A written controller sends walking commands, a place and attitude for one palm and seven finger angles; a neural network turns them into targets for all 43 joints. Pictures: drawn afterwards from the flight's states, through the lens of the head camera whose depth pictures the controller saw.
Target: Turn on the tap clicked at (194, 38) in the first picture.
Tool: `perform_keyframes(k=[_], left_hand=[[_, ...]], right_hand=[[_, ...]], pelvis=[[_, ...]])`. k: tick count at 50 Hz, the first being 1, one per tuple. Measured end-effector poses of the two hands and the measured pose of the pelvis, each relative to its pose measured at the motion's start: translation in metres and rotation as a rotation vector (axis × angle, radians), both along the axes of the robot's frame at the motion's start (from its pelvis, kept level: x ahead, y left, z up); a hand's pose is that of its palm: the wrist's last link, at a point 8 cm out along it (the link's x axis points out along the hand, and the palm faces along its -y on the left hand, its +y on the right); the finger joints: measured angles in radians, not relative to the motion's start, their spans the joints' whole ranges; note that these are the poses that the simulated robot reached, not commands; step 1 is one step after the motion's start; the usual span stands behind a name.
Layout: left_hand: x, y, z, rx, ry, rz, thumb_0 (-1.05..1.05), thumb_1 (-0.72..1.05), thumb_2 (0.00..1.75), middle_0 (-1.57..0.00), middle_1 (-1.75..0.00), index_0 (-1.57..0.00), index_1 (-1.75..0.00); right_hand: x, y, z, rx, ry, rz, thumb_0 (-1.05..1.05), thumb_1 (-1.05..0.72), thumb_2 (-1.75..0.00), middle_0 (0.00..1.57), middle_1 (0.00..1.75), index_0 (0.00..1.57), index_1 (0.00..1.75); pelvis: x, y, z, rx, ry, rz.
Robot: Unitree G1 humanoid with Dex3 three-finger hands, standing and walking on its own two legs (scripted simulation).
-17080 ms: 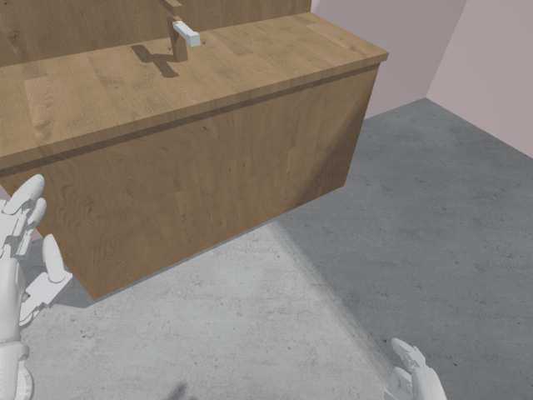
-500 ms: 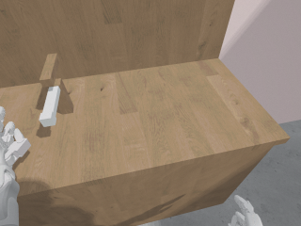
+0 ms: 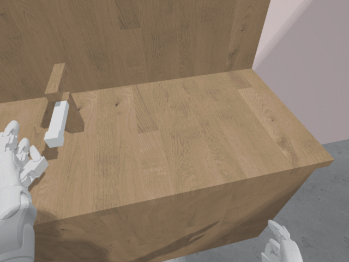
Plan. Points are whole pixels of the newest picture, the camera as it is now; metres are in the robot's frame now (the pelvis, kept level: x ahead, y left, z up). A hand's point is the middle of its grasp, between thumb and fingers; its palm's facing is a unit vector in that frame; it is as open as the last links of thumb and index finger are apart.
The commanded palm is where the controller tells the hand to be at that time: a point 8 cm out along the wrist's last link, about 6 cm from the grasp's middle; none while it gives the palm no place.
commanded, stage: push the lever round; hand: left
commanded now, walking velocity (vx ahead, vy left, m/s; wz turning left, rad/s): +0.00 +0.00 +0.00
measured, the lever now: (54, 138) +0.32 +0.31 +0.13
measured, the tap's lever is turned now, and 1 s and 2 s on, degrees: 0 8 44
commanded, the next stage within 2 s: none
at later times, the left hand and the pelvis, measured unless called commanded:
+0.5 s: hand (59, 158) +0.28 +0.28 +0.12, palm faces +0.58 -0.81 -0.06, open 7.7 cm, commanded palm +0.24 +0.30 +0.11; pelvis -0.01 -0.01 +0.00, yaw +0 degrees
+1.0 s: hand (73, 154) +0.29 +0.25 +0.12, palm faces +0.66 -0.75 -0.04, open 7.5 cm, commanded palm +0.25 +0.27 +0.11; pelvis -0.01 -0.01 +0.00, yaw +1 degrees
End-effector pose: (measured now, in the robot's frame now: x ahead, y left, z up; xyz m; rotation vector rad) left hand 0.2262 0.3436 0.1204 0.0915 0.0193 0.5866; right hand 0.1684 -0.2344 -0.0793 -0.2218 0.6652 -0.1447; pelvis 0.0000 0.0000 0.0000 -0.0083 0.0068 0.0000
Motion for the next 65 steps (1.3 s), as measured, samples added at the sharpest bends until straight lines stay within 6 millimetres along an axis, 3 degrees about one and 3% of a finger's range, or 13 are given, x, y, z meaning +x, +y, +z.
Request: perform_keyframes(k=[13, 49, 65], left_hand=[[0.004, -0.019, 0.001, -0.008, -0.017, -0.033, 0.02, 0.9, 0.9, -0.15, -0.15, -0.16, -0.15], [0.013, -0.064, 0.001, -0.037, -0.036, 0.126, 0.02, 0.97, 0.95, -0.15, -0.15, -0.16, -0.15], [0.026, -0.094, 0.002, -0.054, -0.026, 0.173, 0.02, 0.98, 0.97, -0.15, -0.15, -0.16, -0.15]], right_hand=[[-0.005, -0.004, -0.003, 0.005, 0.0, -0.012, 0.01, -0.9, -0.9, 0.2, 0.3, 0.2, 0.3], [0.006, 0.008, 0.001, 0.008, 0.017, 0.046, 0.01, -0.9, -0.9, 0.2, 0.3, 0.2, 0.3], [0.005, 0.013, -0.001, 0.011, 0.053, 0.046, 0.01, -0.9, -0.9, 0.2, 0.3, 0.2, 0.3]], pelvis=[[-0.005, -0.004, 0.0, 0.003, -0.008, 0.002], [-0.014, -0.006, -0.001, 0.003, -0.028, 0.014], [-0.017, -0.004, 0.0, 0.003, -0.035, 0.016]])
